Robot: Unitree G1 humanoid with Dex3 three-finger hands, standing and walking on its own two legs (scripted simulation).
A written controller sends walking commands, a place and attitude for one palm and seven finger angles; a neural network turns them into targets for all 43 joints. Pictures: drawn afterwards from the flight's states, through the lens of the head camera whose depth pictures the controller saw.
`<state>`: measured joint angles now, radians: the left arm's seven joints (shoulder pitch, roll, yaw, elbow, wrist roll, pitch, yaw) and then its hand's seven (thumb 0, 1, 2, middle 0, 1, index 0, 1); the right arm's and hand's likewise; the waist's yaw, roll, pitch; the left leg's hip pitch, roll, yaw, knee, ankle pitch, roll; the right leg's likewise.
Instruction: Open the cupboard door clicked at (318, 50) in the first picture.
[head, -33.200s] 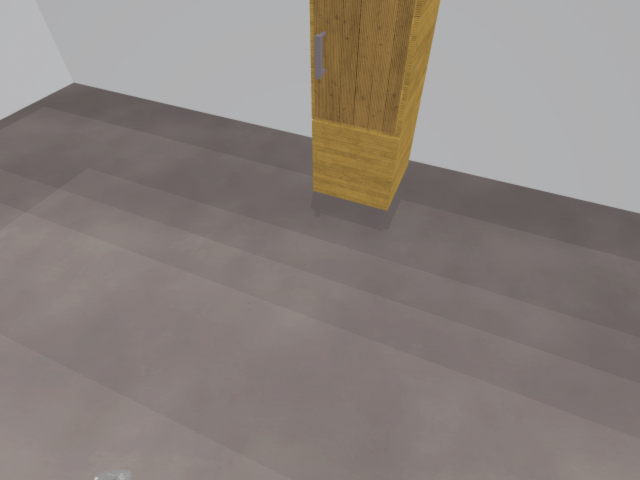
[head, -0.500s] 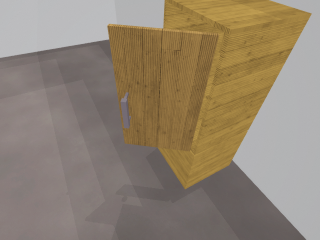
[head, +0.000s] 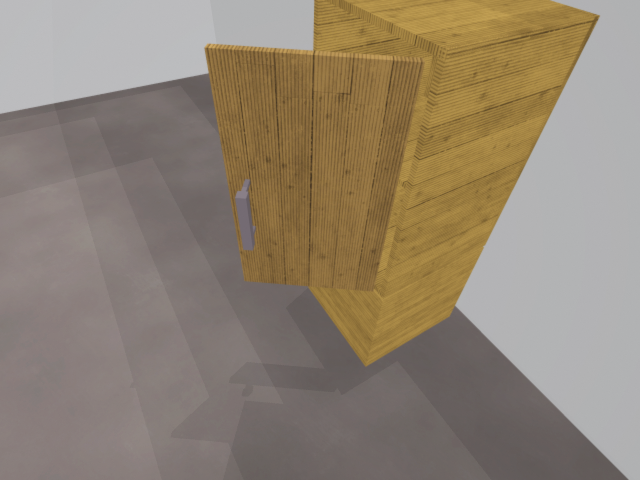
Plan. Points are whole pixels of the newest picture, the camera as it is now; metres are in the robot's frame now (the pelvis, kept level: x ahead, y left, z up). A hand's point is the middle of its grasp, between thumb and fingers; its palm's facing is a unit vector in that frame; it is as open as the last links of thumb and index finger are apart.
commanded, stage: look again from close up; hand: left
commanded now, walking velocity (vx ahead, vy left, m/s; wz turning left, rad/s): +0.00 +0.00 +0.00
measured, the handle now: (247, 215) +0.63 +0.18 -0.08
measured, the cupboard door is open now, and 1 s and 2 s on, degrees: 54 54 54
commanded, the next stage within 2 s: shuffle to correct the standing spot in 0.44 s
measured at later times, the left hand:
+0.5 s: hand out of the picture -0.01 +0.14 -0.18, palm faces +0.04 -0.99 -0.14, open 7.4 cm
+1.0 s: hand out of the picture +0.01 +0.16 -0.19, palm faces +0.09 -0.99 -0.11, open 7.4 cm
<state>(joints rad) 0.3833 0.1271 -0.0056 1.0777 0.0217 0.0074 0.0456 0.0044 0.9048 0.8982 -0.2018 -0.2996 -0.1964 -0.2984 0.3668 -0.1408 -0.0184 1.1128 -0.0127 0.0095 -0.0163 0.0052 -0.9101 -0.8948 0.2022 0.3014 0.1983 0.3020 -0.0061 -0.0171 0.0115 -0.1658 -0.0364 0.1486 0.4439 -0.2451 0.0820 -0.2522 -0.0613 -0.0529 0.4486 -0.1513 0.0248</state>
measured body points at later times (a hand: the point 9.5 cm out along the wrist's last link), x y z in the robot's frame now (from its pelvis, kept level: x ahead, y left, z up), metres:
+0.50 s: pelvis +0.01 +0.00 +0.00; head +0.00 +0.00 +0.45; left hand -0.02 +0.20 -0.17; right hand -0.01 -0.21 -0.16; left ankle +0.01 +0.06 -0.74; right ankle +0.06 -0.14 -0.74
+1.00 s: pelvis +0.08 +0.02 -0.01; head +0.09 +0.04 +0.44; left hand +0.01 +0.21 -0.18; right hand +0.04 -0.21 -0.16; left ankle +0.01 +0.06 -0.74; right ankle +0.06 -0.13 -0.74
